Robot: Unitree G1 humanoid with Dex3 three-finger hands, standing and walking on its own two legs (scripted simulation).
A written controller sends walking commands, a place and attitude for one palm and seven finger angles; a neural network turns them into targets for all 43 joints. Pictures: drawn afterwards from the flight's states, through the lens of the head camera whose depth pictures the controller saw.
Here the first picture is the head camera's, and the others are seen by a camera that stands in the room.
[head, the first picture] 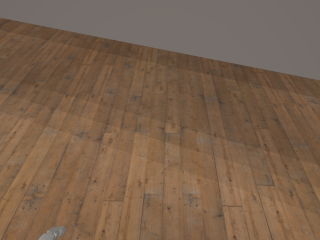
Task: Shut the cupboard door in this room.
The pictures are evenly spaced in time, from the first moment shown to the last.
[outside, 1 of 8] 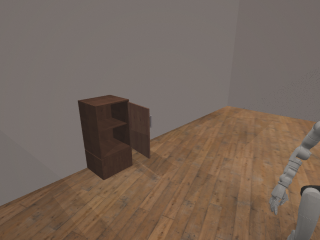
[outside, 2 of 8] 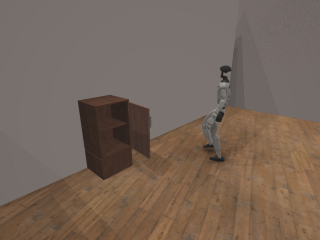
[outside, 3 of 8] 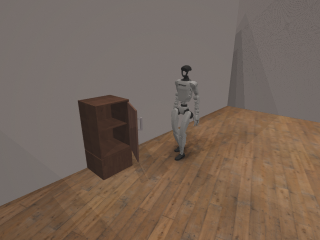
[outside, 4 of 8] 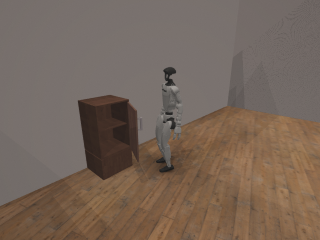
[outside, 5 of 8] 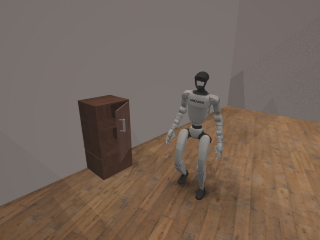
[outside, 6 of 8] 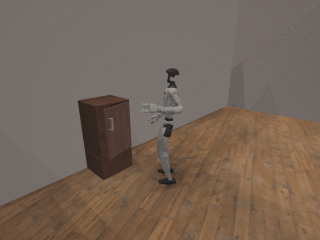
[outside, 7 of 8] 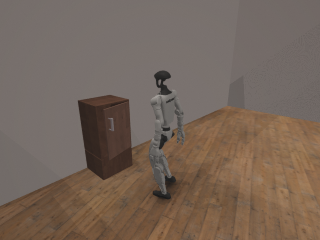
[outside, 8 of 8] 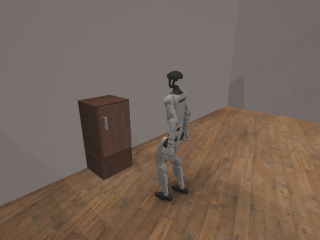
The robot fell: no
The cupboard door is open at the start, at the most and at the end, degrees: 84 84 0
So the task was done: yes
